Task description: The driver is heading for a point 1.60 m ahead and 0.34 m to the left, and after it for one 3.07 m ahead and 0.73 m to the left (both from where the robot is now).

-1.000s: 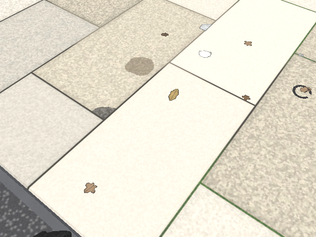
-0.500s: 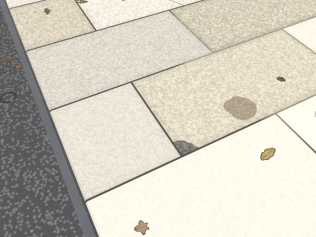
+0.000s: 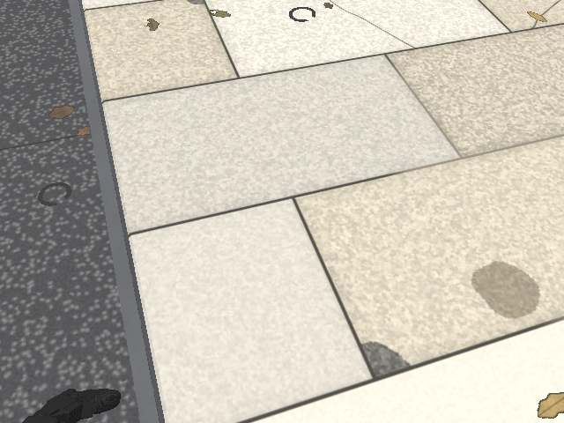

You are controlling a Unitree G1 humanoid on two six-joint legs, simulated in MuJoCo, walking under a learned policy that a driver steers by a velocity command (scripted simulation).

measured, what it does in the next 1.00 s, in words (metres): walks ahead, turning left: right foot, then left foot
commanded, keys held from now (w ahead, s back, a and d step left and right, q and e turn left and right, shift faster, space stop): w+q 0.62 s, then w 0.14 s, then w+e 0.24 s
